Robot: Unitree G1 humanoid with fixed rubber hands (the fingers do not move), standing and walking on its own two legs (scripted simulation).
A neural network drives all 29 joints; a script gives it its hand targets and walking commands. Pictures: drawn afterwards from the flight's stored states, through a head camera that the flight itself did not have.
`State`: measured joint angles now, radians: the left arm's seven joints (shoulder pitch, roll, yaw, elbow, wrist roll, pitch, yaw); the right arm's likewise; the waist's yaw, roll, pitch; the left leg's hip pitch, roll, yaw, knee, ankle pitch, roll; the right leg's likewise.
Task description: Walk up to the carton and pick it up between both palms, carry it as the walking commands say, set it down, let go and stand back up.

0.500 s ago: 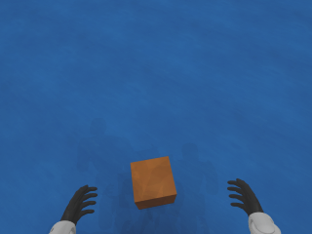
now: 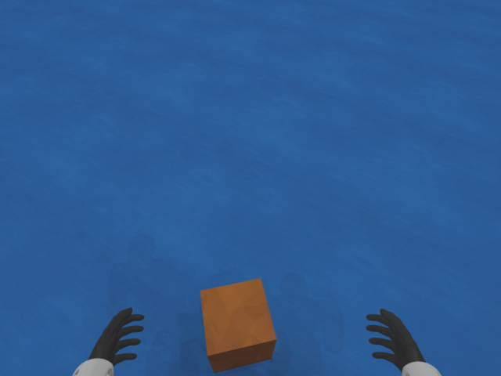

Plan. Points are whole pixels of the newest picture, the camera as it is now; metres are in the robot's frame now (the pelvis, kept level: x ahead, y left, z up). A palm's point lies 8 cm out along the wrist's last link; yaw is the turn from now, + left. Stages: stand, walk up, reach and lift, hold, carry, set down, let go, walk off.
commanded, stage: stand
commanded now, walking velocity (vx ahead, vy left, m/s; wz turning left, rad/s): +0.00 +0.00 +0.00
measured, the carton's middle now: (237, 326) +0.39 +0.05 -0.65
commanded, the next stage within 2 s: none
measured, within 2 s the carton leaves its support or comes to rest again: neither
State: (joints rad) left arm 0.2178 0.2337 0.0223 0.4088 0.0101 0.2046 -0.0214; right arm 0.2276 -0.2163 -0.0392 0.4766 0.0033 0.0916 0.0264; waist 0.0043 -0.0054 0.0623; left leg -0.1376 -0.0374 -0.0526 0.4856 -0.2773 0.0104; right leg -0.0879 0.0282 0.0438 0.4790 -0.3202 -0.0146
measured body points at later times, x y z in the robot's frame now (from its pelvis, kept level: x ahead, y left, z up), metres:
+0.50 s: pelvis -0.01 +0.02 +0.00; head -0.01 +0.04 +0.45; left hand +0.12 +0.29 -0.11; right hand +0.11 -0.27 -0.10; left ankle -0.01 +0.11 -0.74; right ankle -0.03 -0.11 -0.74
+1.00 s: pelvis -0.02 +0.02 +0.00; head -0.03 +0.04 +0.45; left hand +0.07 +0.31 -0.12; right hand +0.07 -0.27 -0.10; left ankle -0.01 +0.12 -0.74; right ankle -0.03 -0.11 -0.74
